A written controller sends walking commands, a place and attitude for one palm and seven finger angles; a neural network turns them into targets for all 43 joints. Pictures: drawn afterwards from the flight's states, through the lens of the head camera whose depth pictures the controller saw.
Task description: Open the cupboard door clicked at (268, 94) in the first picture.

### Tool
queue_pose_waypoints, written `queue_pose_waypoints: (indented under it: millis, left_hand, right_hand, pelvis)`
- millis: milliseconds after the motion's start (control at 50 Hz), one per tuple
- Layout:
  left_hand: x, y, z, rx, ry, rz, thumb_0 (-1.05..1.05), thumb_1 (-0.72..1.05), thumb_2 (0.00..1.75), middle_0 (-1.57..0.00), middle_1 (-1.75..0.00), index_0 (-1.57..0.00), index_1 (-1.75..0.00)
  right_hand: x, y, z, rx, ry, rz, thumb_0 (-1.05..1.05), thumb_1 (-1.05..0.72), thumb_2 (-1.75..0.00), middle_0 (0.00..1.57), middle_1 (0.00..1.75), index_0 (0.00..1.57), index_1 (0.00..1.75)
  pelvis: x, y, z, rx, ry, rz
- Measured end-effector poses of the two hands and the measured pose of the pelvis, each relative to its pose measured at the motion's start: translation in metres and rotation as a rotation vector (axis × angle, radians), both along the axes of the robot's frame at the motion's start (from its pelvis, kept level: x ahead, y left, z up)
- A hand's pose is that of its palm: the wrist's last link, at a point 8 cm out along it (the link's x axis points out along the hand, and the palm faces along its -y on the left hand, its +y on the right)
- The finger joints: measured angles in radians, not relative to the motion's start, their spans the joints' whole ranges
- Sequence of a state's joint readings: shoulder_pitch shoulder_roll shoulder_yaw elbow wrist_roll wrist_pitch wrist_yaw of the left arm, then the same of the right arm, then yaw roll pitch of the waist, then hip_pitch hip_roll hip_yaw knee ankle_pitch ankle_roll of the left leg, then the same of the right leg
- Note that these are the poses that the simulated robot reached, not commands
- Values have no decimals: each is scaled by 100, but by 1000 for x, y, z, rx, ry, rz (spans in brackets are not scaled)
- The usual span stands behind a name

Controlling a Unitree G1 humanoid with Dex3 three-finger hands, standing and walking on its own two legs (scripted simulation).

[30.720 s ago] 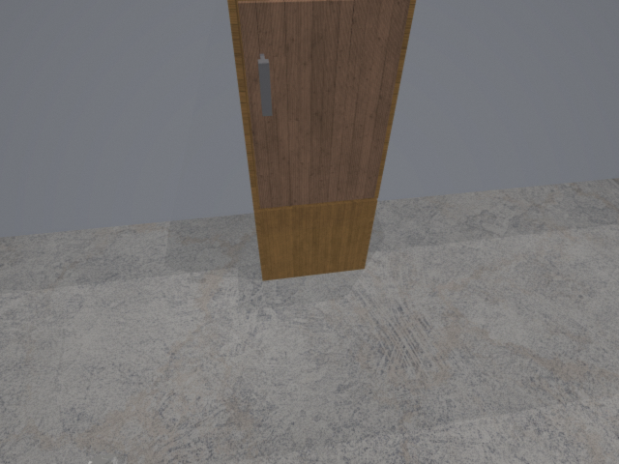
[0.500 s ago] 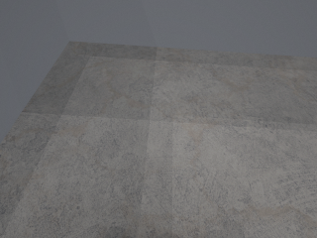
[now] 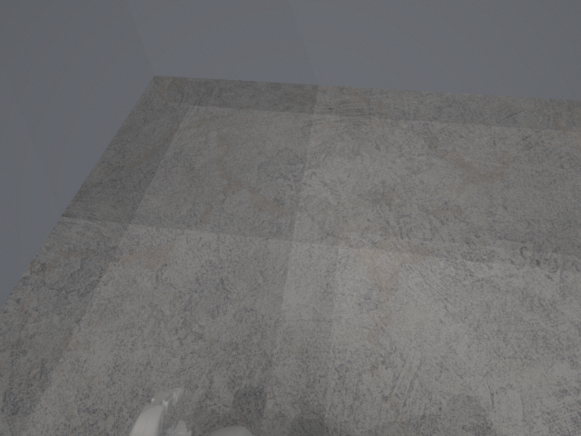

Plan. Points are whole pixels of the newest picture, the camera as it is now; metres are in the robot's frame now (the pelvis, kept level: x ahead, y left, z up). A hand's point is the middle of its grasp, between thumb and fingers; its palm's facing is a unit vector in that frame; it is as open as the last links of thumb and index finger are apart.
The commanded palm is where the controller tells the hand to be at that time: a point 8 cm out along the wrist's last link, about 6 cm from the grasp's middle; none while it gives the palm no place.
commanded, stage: turn to face it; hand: left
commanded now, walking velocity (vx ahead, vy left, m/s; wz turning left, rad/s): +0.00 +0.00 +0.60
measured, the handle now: out of the picture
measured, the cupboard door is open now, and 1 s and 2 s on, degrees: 46 46 46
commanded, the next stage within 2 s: none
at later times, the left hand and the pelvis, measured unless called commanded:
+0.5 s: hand out of the picture +0.00 +0.23 -0.18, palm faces +0.37 -0.90 -0.25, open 7.3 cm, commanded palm none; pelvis +0.03 +0.01 -0.01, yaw +20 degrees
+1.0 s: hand out of the picture +0.03 +0.15 -0.14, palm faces +0.59 -0.76 -0.26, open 7.3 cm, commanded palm none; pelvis +0.07 -0.05 +0.01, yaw +38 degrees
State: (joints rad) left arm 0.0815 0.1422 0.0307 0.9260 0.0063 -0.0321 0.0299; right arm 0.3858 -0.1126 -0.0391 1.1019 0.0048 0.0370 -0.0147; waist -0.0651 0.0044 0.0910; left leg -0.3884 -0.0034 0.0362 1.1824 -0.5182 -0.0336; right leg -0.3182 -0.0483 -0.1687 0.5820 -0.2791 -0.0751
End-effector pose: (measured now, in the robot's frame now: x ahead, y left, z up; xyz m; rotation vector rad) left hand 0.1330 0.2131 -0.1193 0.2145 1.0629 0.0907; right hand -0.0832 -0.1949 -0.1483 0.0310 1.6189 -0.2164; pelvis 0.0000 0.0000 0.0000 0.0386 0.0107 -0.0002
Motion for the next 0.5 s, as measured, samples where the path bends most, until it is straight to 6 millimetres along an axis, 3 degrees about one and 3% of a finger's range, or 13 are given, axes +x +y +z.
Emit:
queue_pose_waypoints:
  millis: [60,140,200,260,400,500]
  left_hand:
    - [-15,-6,2,-14,25,68,0,92,89,-20,-30,-20,-30]
    - [-25,6,7,2,2,165,-3,95,89,-21,-30,-21,-30]
    - [-41,15,5,9,24,218,-3,95,89,-21,-30,-21,-30]
    - [-64,23,-3,4,68,274,-2,94,89,-21,-30,-20,-30]
    - [-130,45,-36,-31,198,413,0,92,89,-20,-30,-20,-30]
    - [-153,58,-32,-20,270,479,1,91,89,-20,-30,-20,-30]
  right_hand:
    - [64,-29,1,-35,-118,74,1,-91,-89,20,30,20,30]
    - [146,-56,8,-84,-262,187,0,-91,-90,19,30,19,30]
    - [198,-64,16,-115,-346,263,0,-91,-90,19,30,19,30]
    - [241,-60,23,-130,-408,340,0,-92,-90,19,30,19,30]
    - [309,-13,25,-124,-509,524,0,-91,-90,19,30,19,30]
    - [310,11,25,-96,-499,589,0,-91,-90,19,30,20,30]
  pelvis:
    - [8,-7,5,4,-2,47]
    - [16,-11,7,-2,-2,113]
    - [21,-11,6,-9,-2,158]
    - [25,-9,4,-16,-1,200]
    - [33,9,-15,-32,6,293]
    - [34,13,-9,-39,6,344]
